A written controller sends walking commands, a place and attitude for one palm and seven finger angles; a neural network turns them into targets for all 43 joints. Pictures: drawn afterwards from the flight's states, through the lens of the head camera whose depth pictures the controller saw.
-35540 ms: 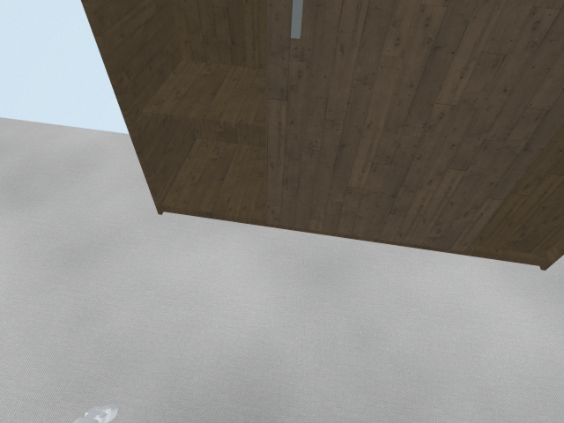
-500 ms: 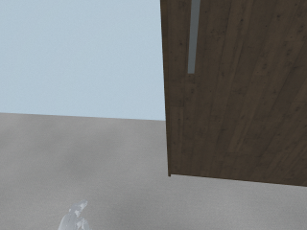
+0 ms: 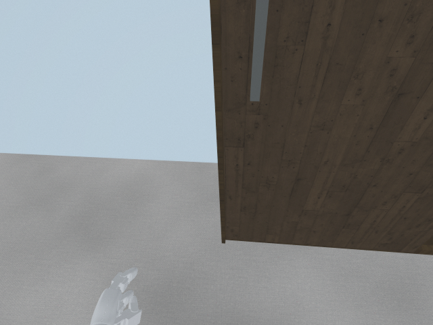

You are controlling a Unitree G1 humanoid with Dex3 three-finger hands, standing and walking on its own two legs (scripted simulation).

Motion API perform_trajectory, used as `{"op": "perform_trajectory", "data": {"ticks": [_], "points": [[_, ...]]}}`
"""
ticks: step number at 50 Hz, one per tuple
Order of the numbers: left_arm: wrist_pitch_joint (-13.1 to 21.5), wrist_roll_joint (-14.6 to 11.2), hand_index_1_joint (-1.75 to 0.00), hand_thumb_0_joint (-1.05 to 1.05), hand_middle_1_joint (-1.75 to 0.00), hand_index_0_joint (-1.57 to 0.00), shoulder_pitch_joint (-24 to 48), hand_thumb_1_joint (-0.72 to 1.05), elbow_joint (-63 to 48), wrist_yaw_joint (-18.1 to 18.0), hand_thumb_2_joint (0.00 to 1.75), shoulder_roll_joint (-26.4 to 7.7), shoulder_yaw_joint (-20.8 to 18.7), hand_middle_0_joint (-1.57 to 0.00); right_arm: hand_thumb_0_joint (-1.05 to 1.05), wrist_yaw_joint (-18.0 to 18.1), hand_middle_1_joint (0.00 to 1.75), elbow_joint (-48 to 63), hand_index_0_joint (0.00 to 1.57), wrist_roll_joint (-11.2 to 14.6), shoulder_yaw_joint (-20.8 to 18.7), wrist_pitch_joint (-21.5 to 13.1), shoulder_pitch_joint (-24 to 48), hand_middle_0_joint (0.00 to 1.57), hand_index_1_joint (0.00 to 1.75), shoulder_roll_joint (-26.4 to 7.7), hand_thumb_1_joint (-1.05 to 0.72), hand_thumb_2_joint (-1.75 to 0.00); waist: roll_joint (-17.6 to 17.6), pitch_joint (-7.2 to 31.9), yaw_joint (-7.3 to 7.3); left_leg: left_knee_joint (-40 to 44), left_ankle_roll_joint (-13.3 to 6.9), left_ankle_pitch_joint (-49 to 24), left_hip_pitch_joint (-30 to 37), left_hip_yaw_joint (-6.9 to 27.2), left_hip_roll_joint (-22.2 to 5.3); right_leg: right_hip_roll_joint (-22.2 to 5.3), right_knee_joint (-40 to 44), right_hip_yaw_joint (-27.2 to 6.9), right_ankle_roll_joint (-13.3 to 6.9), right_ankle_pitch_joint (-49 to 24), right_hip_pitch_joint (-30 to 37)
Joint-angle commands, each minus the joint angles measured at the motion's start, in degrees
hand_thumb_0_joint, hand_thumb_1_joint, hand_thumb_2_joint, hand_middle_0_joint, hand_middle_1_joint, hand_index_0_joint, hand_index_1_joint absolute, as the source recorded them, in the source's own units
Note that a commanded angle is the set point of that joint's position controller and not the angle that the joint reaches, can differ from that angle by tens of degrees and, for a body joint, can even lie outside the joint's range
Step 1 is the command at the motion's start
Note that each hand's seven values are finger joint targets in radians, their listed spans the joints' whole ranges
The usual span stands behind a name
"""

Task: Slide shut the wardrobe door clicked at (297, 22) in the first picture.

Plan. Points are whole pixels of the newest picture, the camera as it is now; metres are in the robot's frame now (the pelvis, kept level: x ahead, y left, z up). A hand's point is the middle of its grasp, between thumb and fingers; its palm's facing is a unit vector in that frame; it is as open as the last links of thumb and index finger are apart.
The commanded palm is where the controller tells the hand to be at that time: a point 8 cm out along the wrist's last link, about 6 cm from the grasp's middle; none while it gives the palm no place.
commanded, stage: stop stepping back and stand still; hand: right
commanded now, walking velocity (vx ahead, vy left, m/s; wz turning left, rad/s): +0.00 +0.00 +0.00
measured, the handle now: (258, 46) +0.62 -0.07 +0.24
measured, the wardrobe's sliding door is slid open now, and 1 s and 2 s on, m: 0.00 0.00 0.00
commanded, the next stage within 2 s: let the arm hang, fingers relaxed in 0.20 s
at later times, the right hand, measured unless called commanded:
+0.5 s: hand out of the picture +0.14 -0.24 -0.11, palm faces +0.04 +0.95 -0.32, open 7.4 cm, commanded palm none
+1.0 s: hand out of the picture -0.05 -0.19 -0.17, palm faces +0.04 +0.98 -0.20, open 7.3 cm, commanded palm none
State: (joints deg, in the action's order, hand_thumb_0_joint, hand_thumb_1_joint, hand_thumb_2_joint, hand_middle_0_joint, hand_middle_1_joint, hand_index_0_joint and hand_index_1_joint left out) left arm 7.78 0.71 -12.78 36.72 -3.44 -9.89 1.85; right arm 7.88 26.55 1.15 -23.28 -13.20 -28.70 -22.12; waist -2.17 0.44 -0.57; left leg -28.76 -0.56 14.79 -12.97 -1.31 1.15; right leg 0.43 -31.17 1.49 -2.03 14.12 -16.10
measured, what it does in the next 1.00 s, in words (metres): stands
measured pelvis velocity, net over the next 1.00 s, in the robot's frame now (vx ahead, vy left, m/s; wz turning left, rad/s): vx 0.00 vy -0.01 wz -0.02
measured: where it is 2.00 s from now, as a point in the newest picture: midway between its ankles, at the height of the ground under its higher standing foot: outside the picture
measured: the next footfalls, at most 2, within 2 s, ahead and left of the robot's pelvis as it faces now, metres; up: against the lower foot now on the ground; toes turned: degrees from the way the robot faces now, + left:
none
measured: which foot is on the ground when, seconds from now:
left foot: down 0.00-1.00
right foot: down 0.00-1.00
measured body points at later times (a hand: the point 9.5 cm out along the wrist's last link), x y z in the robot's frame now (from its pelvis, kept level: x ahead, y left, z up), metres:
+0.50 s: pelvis -0.01 -0.01 -0.01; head -0.02 +0.00 +0.44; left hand +0.14 +0.24 -0.12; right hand +0.14 -0.29 -0.09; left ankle +0.01 +0.11 -0.73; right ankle +0.03 -0.09 -0.73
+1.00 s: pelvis +0.00 -0.01 +0.01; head +0.02 -0.01 +0.46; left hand -0.03 +0.20 -0.16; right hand -0.05 -0.24 -0.15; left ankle +0.01 +0.11 -0.73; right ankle +0.03 -0.09 -0.73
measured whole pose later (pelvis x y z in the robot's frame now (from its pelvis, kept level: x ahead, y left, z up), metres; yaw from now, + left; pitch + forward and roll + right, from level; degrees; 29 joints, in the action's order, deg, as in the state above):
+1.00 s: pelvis +0.00 -0.01 +0.01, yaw -1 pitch +0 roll +1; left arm -1.1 1.0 -18.3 64.1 -1.7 -6.9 0.3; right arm 1.6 -67.0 -0.6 0.1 0.8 -18.2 -9.4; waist 0.9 -2.4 0.0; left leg -24.5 0.3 12.3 -12.1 -1.6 -0.7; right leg 2.4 -25.2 1.2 -3.3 10.4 -14.8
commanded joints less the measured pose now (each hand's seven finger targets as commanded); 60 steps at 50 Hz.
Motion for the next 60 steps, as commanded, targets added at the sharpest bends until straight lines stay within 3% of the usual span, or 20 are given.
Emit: {"op": "perform_trajectory", "data": {"ticks": [1,9,14,15,16,17,19,21,23,26,27,29,32,35,43,51,60], "points": [[2.1,-0.3,-0.30,0.00,-0.30,-0.20,5.3,0.90,-8.8,-0.8,0.90,-8.6,-4.0,-0.20,0.00,0.9,0.30,9.7,0.20,1.0,-7.0,-3.4,1.3,0.20,0.30,-10.1,-0.90,-0.90,4.2,6.2,0.56,7.1,-1.8,-9.1,1.6,8.6,-6.4,-4.5,4.4,-4.9,0.5,-7.7,2.7],[1.3,-0.6,-0.30,0.00,-0.30,-0.20,6.9,0.90,-10.5,-1.8,0.90,-8.8,-3.8,-0.20,0.00,0.7,0.30,11.3,0.20,1.2,-6.0,-2.9,2.5,0.20,0.30,-10.2,-0.90,-0.90,7.3,5.8,-0.03,4.8,-0.2,-11.1,2.8,4.2,-3.8,-6.1,9.3,-6.8,0.3,-13.3,4.1],[1.1,-0.7,-0.30,0.00,-0.30,-0.20,6.8,0.90,-10.8,-1.8,0.90,-9.1,-4.0,-0.20,0.00,0.8,0.30,11.1,0.20,1.3,-5.9,-2.6,1.6,0.20,0.30,-9.9,-0.90,-0.90,5.7,5.6,-0.01,6.3,-0.3,-10.9,3.0,5.1,-4.3,-5.4,8.9,-6.1,0.5,-11.4,3.9],[3.0,-1.0,-0.30,0.00,-0.30,-0.20,8.1,0.90,3.8,3.4,0.90,-20.3,-7.2,-0.20,0.00,-7.7,0.30,-35.0,0.20,-3.6,16.9,6.4,3.1,0.20,0.30,-1.7,-0.90,-0.90,5.1,2.6,2.65,-2.4,-0.8,-23.4,-2.8,2.7,-9.0,-6.2,-1.6,-6.4,-0.4,-22.7,1.0],[-1.0,-1.7,-0.30,0.00,-0.30,-0.20,4.0,0.90,2.7,3.8,0.90,-16.3,-7.0,-0.20,0.00,-8.2,0.30,-35.8,0.20,-2.9,15.2,11.1,3.5,0.20,0.30,-1.1,-0.90,-0.90,4.7,6.9,2.02,-0.7,-0.8,-16.6,-3.1,4.9,-8.5,-6.4,-0.4,-5.7,0.5,-20.4,3.1],[-2.3,-1.2,-0.30,0.00,-0.30,-0.20,3.4,0.90,3.1,3.7,0.90,-14.1,-6.0,-0.20,0.00,-8.1,0.30,-37.9,0.20,-2.8,16.3,12.0,5.2,0.20,0.30,1.1,-0.90,-0.90,2.7,7.1,1.58,-1.2,-0.9,-7.8,-4.5,3.6,-7.7,-7.1,0.1,-7.3,-0.3,-14.2,1.2],[-4.0,0.0,-0.30,0.00,-0.30,-0.20,3.7,0.90,3.1,3.4,0.90,-14.2,-5.0,-0.20,0.00,-8.1,0.30,-43.3,0.20,-3.1,17.7,12.9,8.9,0.20,0.30,0.9,-0.90,-0.90,-2.8,3.8,1.14,-1.4,-0.8,-1.0,-4.2,2.6,-5.8,-7.6,3.3,-10.6,-2.0,-9.6,-3.2],[-5.1,0.6,-0.30,0.00,-0.30,-0.20,4.7,0.90,4.4,3.4,0.90,-14.7,-4.6,-0.20,0.00,-8.0,0.30,-50.3,0.20,-3.2,18.3,13.2,11.8,0.20,0.30,-0.5,-0.90,-0.90,-6.9,1.1,0.74,1.3,-1.6,0.0,-3.3,4.3,-6.3,-6.3,4.7,-11.0,-2.1,-5.3,-5.1],[-6.2,1.0,-0.30,0.00,-0.30,-0.20,4.4,0.90,6.3,3.4,0.90,-14.4,-4.3,-0.20,0.00,-7.8,0.30,-57.7,0.20,-3.1,19.3,13.5,14.6,0.20,0.30,-1.0,-0.90,-0.90,-4.5,-0.6,1.06,2.9,-2.4,1.7,-4.0,5.5,-6.6,-5.1,6.2,-10.8,-1.7,-3.6,-4.1],[-7.1,1.3,-0.30,0.00,-0.30,-0.20,3.7,0.90,10.1,3.2,0.90,-12.4,-3.1,-0.20,0.00,-7.5,0.30,-68.1,0.20,-2.6,20.8,13.7,14.9,0.20,0.30,0.1,-0.90,-0.90,5.3,-0.9,0.64,4.5,-1.9,2.8,-1.8,6.1,-5.8,-5.0,10.2,-10.4,-1.5,0.4,-3.3],[-7.2,1.1,-0.30,0.00,-0.30,-0.20,3.1,0.90,11.4,3.0,0.90,-11.7,-2.9,-0.20,0.00,-7.4,0.30,-71.1,0.20,-2.4,21.1,13.6,14.6,0.20,0.30,0.3,-0.90,-0.90,6.8,-1.0,0.53,5.1,-1.9,2.9,-0.9,6.1,-5.8,-4.9,11.1,-10.3,-1.4,1.8,-3.4],[-7.4,0.9,-0.30,0.00,-0.30,-0.20,1.4,0.90,13.9,2.7,0.90,-10.2,-2.7,-0.20,0.00,-7.4,0.30,-76.2,0.20,-2.2,21.5,13.2,13.0,0.20,0.30,1.5,-0.90,-0.90,6.4,0.9,0.47,6.9,-2.0,2.2,0.7,6.2,-6.0,-4.6,11.0,-9.3,-1.1,2.0,-1.7],[-7.5,0.8,-0.30,0.00,-0.30,-0.20,-1.3,0.90,17.5,2.0,0.90,-8.1,-2.7,-0.20,0.00,-7.2,0.30,-81.8,0.20,-2.0,21.4,12.9,11.3,0.20,0.30,3.2,-0.90,-0.90,10.5,2.0,0.71,8.6,-2.6,0.8,1.2,6.2,-6.5,-4.4,10.6,-8.2,-1.0,1.1,0.7],[-7.9,0.5,-0.30,0.00,-0.30,-0.20,-4.2,0.90,20.2,1.7,0.90,-7.1,-2.8,-0.20,0.00,-7.0,0.30,-85.6,0.20,-1.8,22.1,12.8,10.6,0.20,0.30,4.6,-0.90,-0.90,5.6,0.0,1.17,10.4,-2.7,1.7,0.1,5.4,-6.6,-4.7,10.6,-8.2,-1.0,0.9,1.4],[-8.1,0.4,-0.30,0.00,-0.30,-0.20,-8.5,0.90,24.4,1.1,0.90,-5.5,-3.1,-0.20,0.00,-6.4,0.30,-91.0,0.20,-1.8,22.5,13.1,7.8,0.20,0.30,6.7,-0.90,-0.90,2.9,-3.3,0.90,9.8,-2.4,2.3,-0.8,3.8,-5.7,-5.6,12.8,-9.1,-1.4,2.4,0.7],[-7.8,0.5,-0.30,0.00,-0.30,-0.20,-8.7,0.90,25.8,1.2,0.90,-3.5,-3.2,-0.20,0.00,-6.0,0.30,-91.6,0.20,-2.0,22.2,13.0,8.1,0.20,0.30,8.3,-0.90,-0.90,1.6,-4.6,0.85,9.1,-1.9,1.1,-0.9,3.8,-5.8,-5.5,13.7,-8.6,-1.4,1.5,0.4],[-7.5,0.7,-0.30,0.00,-0.30,-0.20,-7.1,0.90,26.1,1.2,0.90,-3.3,-3.1,-0.20,0.00,-6.0,0.30,-90.7,0.20,-2.0,21.8,12.8,10.2,0.20,0.30,8.2,-0.90,-0.90,3.1,-5.0,0.75,9.2,-1.7,-0.9,0.0,4.2,-6.1,-5.3,13.8,-8.0,-1.1,-1.4,0.8]]}}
